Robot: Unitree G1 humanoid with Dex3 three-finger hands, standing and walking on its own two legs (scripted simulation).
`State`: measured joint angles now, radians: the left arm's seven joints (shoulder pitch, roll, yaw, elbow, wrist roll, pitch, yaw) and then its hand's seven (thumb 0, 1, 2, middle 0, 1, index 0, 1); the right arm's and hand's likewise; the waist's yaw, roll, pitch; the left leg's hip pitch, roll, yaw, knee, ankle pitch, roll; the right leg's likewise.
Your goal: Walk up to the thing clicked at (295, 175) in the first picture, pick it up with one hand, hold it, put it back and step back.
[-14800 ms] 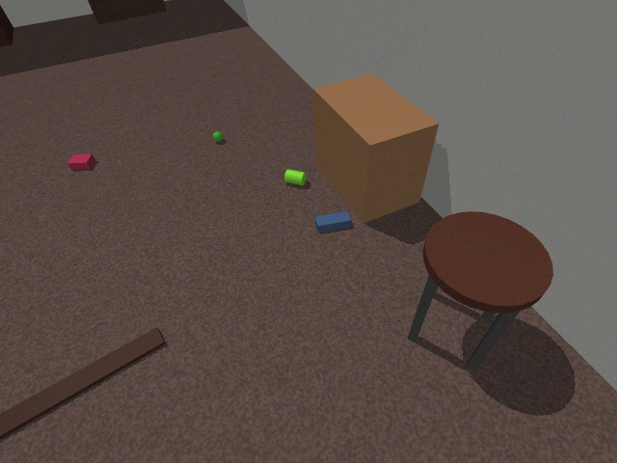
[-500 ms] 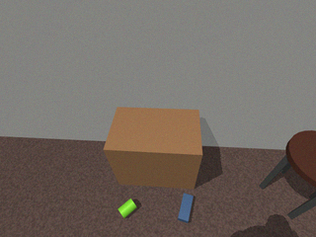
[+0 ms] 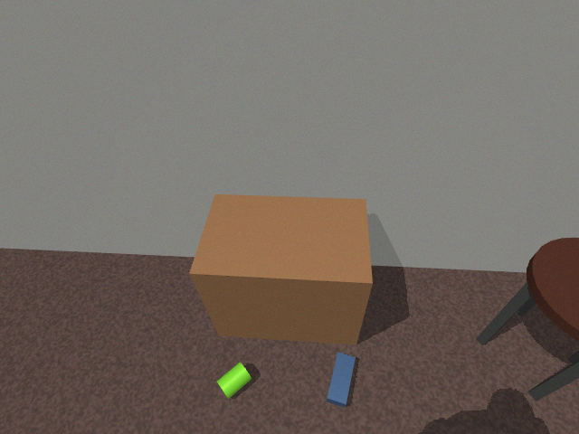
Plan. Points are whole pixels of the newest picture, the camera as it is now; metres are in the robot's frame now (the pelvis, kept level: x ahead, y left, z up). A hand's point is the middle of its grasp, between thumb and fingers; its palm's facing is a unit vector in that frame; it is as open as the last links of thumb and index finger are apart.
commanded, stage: stand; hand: left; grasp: from above
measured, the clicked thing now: (234, 380) +0.43 +0.25 -0.75
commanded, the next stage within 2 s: rise first in 0.04 s
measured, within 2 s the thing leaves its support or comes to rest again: neither
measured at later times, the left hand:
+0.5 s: hand out of the picture +0.15 +0.25 -0.18, palm faces -0.05 -0.91 -0.41, open 10.8 cm
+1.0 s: hand out of the picture +0.13 +0.27 -0.24, palm faces -0.12 -0.83 -0.54, open 14.0 cm
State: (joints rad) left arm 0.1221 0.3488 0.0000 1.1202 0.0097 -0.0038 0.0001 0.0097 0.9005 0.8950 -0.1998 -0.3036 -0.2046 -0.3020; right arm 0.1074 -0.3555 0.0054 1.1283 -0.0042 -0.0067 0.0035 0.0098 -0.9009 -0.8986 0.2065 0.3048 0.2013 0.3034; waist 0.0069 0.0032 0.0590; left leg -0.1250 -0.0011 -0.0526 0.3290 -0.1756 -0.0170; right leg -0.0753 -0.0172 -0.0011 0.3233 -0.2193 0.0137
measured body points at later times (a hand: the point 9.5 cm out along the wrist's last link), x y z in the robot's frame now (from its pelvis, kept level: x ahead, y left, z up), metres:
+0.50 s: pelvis -0.02 +0.00 -0.03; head +0.04 +0.00 +0.41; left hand +0.15 +0.30 -0.15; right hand +0.09 -0.26 -0.15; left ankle +0.00 +0.13 -0.75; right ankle -0.03 -0.13 -0.75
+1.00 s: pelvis -0.02 +0.01 -0.10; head +0.08 +0.02 +0.34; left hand +0.13 +0.31 -0.20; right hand +0.15 -0.24 -0.19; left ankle +0.00 +0.13 -0.75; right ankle -0.03 -0.13 -0.75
